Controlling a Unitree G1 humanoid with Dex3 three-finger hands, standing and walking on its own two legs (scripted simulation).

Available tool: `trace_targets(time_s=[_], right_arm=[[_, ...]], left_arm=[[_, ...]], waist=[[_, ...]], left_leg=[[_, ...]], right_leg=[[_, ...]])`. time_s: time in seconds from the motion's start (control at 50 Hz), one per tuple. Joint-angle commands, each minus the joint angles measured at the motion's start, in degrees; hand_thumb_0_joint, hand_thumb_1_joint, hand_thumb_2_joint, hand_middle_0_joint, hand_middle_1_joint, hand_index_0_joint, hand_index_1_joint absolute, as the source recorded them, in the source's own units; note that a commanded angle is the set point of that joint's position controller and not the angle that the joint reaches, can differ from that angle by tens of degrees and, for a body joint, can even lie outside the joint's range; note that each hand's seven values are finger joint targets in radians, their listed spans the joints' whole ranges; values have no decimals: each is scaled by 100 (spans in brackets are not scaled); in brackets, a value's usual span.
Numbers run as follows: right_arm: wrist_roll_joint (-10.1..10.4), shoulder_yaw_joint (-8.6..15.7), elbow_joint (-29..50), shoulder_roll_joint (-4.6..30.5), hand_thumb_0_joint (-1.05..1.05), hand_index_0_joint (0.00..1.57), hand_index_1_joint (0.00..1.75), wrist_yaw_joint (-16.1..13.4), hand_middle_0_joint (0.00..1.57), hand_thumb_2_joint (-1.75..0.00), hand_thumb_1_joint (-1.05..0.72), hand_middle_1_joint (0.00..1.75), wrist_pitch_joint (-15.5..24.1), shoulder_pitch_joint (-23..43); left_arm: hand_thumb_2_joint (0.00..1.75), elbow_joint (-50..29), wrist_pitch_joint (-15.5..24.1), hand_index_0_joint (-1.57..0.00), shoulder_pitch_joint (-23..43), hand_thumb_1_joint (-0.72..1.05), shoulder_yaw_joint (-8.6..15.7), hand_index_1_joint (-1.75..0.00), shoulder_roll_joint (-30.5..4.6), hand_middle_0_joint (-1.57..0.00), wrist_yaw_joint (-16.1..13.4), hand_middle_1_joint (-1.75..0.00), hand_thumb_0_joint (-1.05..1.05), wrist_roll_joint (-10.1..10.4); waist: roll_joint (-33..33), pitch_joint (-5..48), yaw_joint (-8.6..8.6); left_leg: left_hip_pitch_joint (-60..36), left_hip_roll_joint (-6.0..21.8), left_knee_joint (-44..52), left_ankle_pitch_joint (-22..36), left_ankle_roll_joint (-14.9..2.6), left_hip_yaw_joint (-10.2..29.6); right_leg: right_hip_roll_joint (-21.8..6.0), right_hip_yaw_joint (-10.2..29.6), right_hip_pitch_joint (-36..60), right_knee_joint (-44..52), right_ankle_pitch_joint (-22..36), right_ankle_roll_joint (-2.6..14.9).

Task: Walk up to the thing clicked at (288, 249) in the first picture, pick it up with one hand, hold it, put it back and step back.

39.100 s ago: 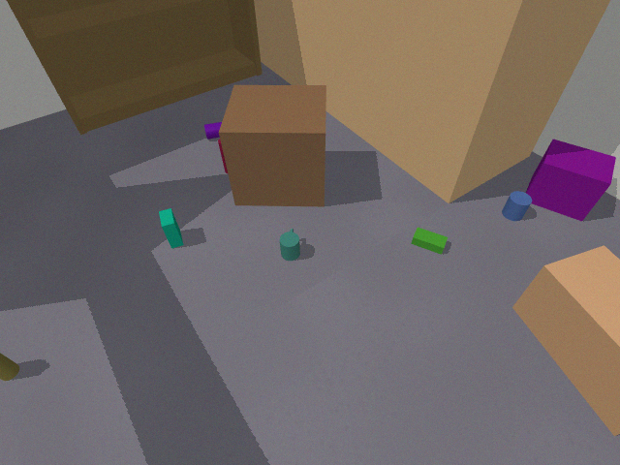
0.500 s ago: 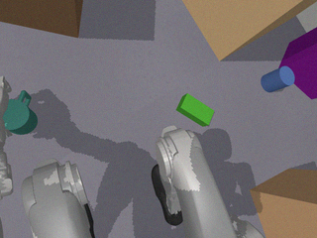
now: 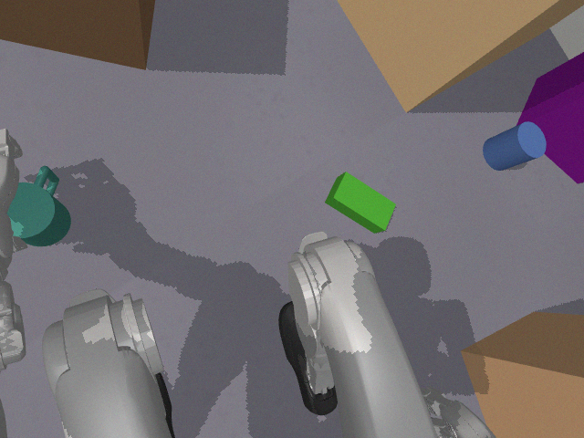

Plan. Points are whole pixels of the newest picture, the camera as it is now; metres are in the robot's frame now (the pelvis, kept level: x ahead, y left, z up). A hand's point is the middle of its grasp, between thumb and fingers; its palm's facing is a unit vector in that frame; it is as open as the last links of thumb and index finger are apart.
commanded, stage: withdraw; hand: left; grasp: from above
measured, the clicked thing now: (37, 205) +0.46 +0.27 -0.26
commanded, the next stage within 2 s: home in 0.84 s
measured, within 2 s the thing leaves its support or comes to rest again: neither
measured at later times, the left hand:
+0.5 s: hand out of the picture +0.43 +0.32 -0.03, palm faces -0.51 -0.11 -0.85, open 14.2 cm
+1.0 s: hand out of the picture +0.46 +0.31 -0.13, palm faces -0.34 -0.05 -0.94, open 13.9 cm
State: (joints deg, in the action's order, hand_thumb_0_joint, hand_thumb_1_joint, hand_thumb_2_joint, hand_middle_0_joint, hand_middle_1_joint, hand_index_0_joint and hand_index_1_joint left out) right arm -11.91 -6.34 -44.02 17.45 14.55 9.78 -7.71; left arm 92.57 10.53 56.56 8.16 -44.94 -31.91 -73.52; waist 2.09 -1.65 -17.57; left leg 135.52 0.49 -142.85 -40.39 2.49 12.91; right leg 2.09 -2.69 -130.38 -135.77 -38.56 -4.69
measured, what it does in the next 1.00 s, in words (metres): stands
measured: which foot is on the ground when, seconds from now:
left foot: down 0.00-1.00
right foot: down 0.00-1.00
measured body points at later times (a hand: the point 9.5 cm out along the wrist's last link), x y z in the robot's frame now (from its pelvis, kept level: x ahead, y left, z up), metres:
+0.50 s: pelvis -0.01 +0.00 +0.08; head +0.20 +0.06 +0.48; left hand +0.45 +0.32 +0.01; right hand +0.10 -0.27 -0.03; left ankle +0.06 +0.14 -0.28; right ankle +0.11 -0.14 -0.28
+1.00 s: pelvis -0.02 +0.00 +0.02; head +0.22 +0.08 +0.40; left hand +0.48 +0.31 -0.08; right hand +0.02 -0.26 -0.07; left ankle +0.06 +0.14 -0.28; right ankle +0.11 -0.14 -0.28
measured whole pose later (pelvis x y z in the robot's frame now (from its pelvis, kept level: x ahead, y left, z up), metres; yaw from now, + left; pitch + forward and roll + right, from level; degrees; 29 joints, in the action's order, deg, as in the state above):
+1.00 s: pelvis -0.02 +0.00 +0.02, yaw +3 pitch +35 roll -8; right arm -8.4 -4.5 -41.9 14.2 7.5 3.0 -12.1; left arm 82.9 8.3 58.6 6.1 -42.9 -26.0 -74.2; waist -0.4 2.9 -16.9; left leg 135.5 -0.1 -135.7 -35.6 0.7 8.3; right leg 0.3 0.2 -130.2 -130.9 -36.1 -3.4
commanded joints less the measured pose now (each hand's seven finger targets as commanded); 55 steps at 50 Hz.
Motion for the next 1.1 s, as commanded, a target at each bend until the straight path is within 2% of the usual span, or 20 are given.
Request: trace_targets(time_s=[0.0, 0.1, 0.12, 0.14, 0.16, 0.2, 0.3, 0.4, 0.48, 0.6, 0.66, 0.8, 0.84, 0.9, 0.92, 0.94, 0.96, 1.02, 1.04, 1.08], right_arm=[[81, 627, 60, 1600, 0, 20, 30, -85, 20, -90, -91, 30, -53, -1190], [369, 1001, 272, 1555, 0, 20, 30, -166, 20, -91, -91, 30, -291, -1086], [421, 1019, 265, 1492, 0, 20, 30, -192, 20, -91, -92, 30, -358, -1098], [461, 1062, 230, 1505, 0, 20, 30, -222, 20, -91, -92, 30, -434, -1189], [498, 1078, 205, 1441, 0, 20, 30, -256, 20, -91, -92, 30, -501, -1289], [552, 1084, 200, 1325, 0, 20, 30, -327, 20, -91, -92, 30, -646, -1348], [721, 1096, 396, 1252, 0, 20, 30, -515, 20, -91, -92, 30, -902, -1405], [800, 999, 616, 1286, 0, 20, 30, -803, 20, -91, -91, 30, -1029, -1285], [785, 838, 651, 1207, 0, 20, 30, -942, 20, -91, -91, 30, -1086, -1224], [615, 696, 535, 1160, 0, 20, 30, -949, 20, -90, -91, 30, -1043, -1099], [519, 655, 462, 1213, 0, 20, 30, -922, 20, -90, -91, 30, -992, -1174], [292, 624, 367, 1398, 0, 20, 30, -864, 20, -90, -91, 30, -707, -1283], [253, 625, 407, 1383, 0, 20, 30, -843, 20, -90, -91, 30, -638, -1246], [308, 734, 490, 1414, 0, 20, 30, -810, 20, -89, -88, 30, -584, -1279], [339, 773, 528, 1409, 0, 20, 30, -805, 20, -90, -91, 30, -588, -1303], [371, 789, 516, 1394, 0, 20, 30, -797, 20, -89, -88, 30, -597, -1347], [400, 804, 445, 1376, 0, 20, 30, -776, 20, -90, -90, 30, -601, -1429], [493, 843, 337, 1293, 0, 20, 30, -757, 20, -90, -89, 30, -684, -1659], [517, 866, 322, 1293, 0, 20, 30, -745, 20, -90, -89, 30, -710, -1774], [620, 926, 367, 1269, 0, 20, 30, -733, 20, -90, -89, 30, -790, -1808]], left_arm=[[99, -1650, -105, -7, 1677, -54, 187, -102, -1472, -7, -240, -103, 0, 156], [99, -3156, -435, -9, 1307, -54, 248, -99, -1425, -9, 67, -99, 0, 513], [100, -3315, -536, -8, 1236, -55, 135, -100, -1380, -9, 169, -99, 0, 581], [100, -3060, -660, -7, 964, -56, 126, -100, -1282, -8, 309, -99, 0, 591], [101, -3258, -730, -7, 1326, -56, -31, -100, -1161, -8, 467, -99, 0, 585], [101, -3265, -857, -7, 1597, -56, -163, -100, -1011, -9, 825, -99, 0, 674], [103, -2663, -878, -7, 802, -57, -878, -103, -95, -9, 1952, -101, 0, 1016], [103, -2750, -542, -7, 956, -56, -1027, -104, -112, -8, 2590, -102, 0, 1216], [102, -2735, -132, -8, 1266, -55, -897, -102, -458, -9, 2506, -101, 0, 947], [102, -2243, 325, -7, 2076, -55, -903, -102, -497, -7, 1652, -101, 0, 341], [101, -1773, 347, -7, 2416, -55, -807, -102, -694, -7, 1167, -102, 0, 33], [100, -1157, 100, -8, 2877, -54, -362, -101, -1193, -8, 352, -102, 0, -286], [99, -1347, -6, -8, 2846, -53, -211, -101, -1426, -7, 250, -102, 0, -287], [90, -2107, -198, -16, 2801, -45, 42, -92, -1674, -16, 211, -93, 0, -42], [96, -2151, -313, -11, 2546, -50, 53, -98, -1601, -10, 235, -99, 0, 69], [88, -2330, -383, -19, 2588, -42, 1, -90, -1512, -18, 287, -91, 0, 174], [96, -2304, -464, -11, 2402, -49, -42, -98, -1411, -10, 371, -99, 0, 249], [83, -2588, -662, -20, 2364, -25, -132, -74, -1248, -23, 769, -75, 0, 517], [82, -2340, -752, -20, 1976, -22, -155, -66, -1097, -22, 941, -67, 0, 644], [80, -2662, -841, -20, 1591, -13, -149, -56, -988, -22, 1252, -55, 0, 997]], waist=[[-2773, 4386, 84], [-3077, 5458, 514], [-2999, 5480, 603], [-2641, 5304, 577], [-2512, 5195, 464], [-2262, 5049, 450], [-1075, 4036, 359], [-447, 3460, 382], [-699, 3602, 484], [-1610, 3831, 304], [-1901, 3926, 213], [-2534, 4150, 41], [-2629, 4452, 92], [-2959, 5352, 286], [-2921, 5486, 363], [-2961, 5537, 298], [-2878, 5437, 327], [-2587, 5549, 325], [-2280, 5393, 338], [-2091, 5393, 518]], left_leg=[[-3414, -13, 1615, 1228, -250, -922], [-4030, -9, 1986, 1446, -231, -1089], [-3988, 7, 2043, 1406, -267, -1153], [-3939, -5, 2114, 1361, -291, -1157], [-3845, -5, 2173, 1323, -319, -1155], [-3724, -22, 2305, 1228, -367, -1135], [-3243, -56, 2707, 752, -460, -991], [-2911, -117, 2797, 731, -475, -1064], [-3142, -118, 2803, 858, -444, -1080], [-3524, -106, 2745, 657, -351, -1067], [-3593, -140, 2622, 710, -317, -1108], [-3743, -146, 2497, 456, -276, -1031], [-3797, -147, 2397, 472, -286, -1080], [-4139, -132, 2403, 689, -286, -1149], [-4249, -122, 2449, 746, -287, -1164], [-4256, -112, 2466, 791, -288, -1173], [-4204, -103, 2477, 861, -297, -1171], [-4123, -98, 2506, 1183, -352, -1175], [-4058, -100, 2575, 1199, -367, -1131], [-4113, -97, 2844, 1214, -364, -1055]], right_leg=[[94, -898, 2011, 1147, 1429, 641], [42, -649, 2270, 1346, 1673, 698], [58, -568, 2388, 1486, 1683, 695], [43, -540, 2379, 1633, 1644, 672], [55, -508, 2413, 1770, 1627, 665], [75, -479, 2466, 1989, 1474, 662], [47, -472, 2663, 2459, 956, 642], [0, -358, 2991, 2843, 779, 679], [-46, -328, 2867, 2742, 835, 705], [-54, -424, 2156, 2335, 763, 701], [-61, -487, 1992, 2185, 824, 714], [-141, -638, 1521, 1751, 701, 673], [-121, -623, 1579, 1711, 719, 694], [-122, -536, 1836, 1731, 868, 720], [-113, -521, 1902, 1776, 925, 730], [-109, -510, 1975, 1802, 976, 729], [-98, -509, 2025, 1844, 1050, 723], [-41, -488, 2397, 2027, 1314, 701], [-43, -498, 2515, 2111, 1308, 674], [-60, -490, 2756, 2261, 1263, 670]])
